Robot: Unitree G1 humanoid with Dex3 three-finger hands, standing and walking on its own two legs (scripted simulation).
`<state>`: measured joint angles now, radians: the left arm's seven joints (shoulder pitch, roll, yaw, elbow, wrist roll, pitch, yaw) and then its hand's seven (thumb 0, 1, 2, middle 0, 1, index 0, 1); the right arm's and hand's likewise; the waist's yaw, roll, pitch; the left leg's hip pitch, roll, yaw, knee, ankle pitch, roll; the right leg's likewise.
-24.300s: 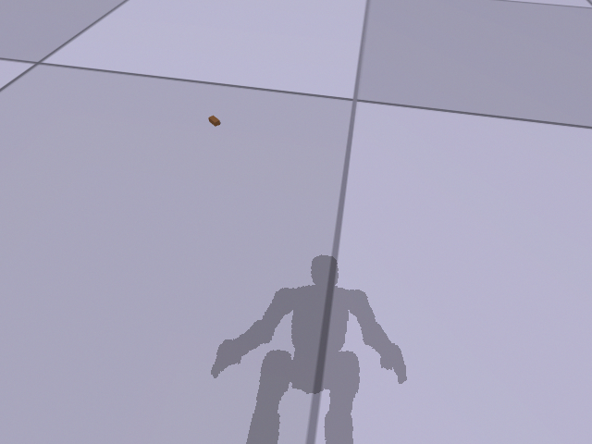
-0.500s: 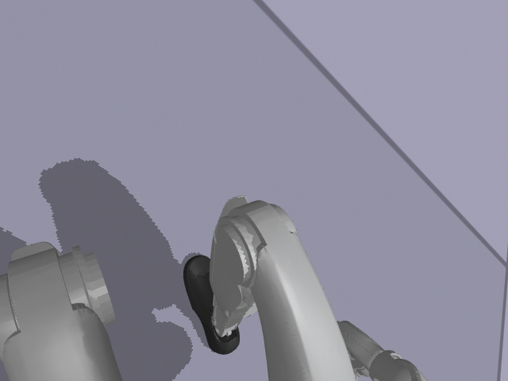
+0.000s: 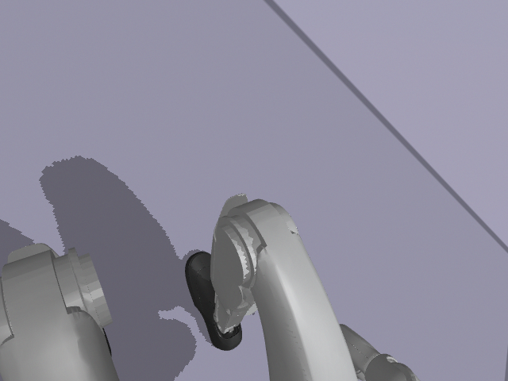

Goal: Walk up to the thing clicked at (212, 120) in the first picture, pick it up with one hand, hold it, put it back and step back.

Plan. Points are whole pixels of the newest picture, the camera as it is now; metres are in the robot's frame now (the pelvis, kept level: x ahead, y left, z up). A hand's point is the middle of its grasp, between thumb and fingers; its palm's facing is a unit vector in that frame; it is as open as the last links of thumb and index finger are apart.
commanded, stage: close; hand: left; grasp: from above
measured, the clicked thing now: out of the picture +0.42 +0.38 -0.28
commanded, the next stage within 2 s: settle in 0.50 s
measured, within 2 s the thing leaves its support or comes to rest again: leaves its support in 0.94 s
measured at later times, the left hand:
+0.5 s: hand out of the picture +0.41 +0.36 -0.25, palm faces -0.42 -0.18 -0.89, open 5.3 cm
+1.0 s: hand out of the picture +0.41 +0.38 -0.23, palm faces -0.40 -0.17 -0.90, open 4.8 cm
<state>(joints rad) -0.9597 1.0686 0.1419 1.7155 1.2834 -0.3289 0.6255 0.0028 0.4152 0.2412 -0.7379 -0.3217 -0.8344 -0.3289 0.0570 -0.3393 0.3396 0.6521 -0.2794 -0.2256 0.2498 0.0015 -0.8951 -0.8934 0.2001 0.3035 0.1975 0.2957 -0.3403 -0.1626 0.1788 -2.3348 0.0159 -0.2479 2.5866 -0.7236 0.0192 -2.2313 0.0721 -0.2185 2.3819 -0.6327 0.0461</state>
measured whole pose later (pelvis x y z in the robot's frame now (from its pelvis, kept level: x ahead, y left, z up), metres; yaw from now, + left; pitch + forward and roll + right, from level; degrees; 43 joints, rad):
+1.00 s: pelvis +0.01 +0.00 +0.00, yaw +1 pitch +28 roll -14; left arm -0.89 1.01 0.20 1.57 1.30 -0.30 0.56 -0.07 0.64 0.00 -1.08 0.00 -1.25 0.00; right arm 0.10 -0.33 0.26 0.68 -0.27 -0.21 0.25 0.00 -0.91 -0.90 0.20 0.30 0.20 0.30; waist -0.31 -0.13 0.11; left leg -2.35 0.00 -0.23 2.57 -0.73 0.01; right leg -2.25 0.06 -0.21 2.38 -0.66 0.04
